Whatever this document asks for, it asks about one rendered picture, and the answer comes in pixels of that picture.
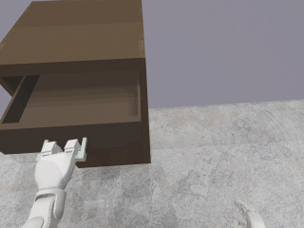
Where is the robot right hand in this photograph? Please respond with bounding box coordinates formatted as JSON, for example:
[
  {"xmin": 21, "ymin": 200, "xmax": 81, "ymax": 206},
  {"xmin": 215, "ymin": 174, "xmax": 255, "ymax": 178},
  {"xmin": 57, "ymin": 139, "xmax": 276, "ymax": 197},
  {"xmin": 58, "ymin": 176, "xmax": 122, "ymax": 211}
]
[{"xmin": 230, "ymin": 199, "xmax": 266, "ymax": 228}]

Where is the handle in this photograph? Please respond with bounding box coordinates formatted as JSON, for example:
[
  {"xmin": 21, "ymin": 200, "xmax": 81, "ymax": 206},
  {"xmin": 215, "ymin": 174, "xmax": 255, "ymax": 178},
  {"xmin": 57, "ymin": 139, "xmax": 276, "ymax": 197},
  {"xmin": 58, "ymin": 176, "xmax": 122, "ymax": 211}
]
[{"xmin": 36, "ymin": 137, "xmax": 87, "ymax": 162}]

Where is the left robot forearm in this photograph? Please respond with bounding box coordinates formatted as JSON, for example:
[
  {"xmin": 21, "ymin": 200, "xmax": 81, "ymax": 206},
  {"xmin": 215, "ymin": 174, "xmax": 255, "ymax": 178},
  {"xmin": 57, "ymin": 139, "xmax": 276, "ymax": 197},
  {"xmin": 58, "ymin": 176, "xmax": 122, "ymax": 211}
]
[{"xmin": 21, "ymin": 188, "xmax": 67, "ymax": 228}]

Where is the cabinet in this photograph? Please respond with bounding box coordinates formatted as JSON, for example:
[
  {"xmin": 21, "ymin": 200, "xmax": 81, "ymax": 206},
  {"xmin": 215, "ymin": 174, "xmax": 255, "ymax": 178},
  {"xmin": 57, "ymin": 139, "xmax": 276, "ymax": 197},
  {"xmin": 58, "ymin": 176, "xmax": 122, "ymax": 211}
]
[{"xmin": 0, "ymin": 0, "xmax": 151, "ymax": 168}]

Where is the drawer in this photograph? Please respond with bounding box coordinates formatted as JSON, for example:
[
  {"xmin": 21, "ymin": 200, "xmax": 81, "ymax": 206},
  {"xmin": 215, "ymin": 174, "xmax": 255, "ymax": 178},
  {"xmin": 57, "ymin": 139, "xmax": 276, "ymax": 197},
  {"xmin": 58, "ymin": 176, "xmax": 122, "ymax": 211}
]
[{"xmin": 0, "ymin": 69, "xmax": 143, "ymax": 155}]

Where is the robot left hand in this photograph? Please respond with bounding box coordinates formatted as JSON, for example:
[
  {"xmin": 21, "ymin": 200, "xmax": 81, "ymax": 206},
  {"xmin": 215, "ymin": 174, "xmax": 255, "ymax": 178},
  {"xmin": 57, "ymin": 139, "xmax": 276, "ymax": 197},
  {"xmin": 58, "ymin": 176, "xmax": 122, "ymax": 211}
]
[{"xmin": 34, "ymin": 139, "xmax": 82, "ymax": 191}]

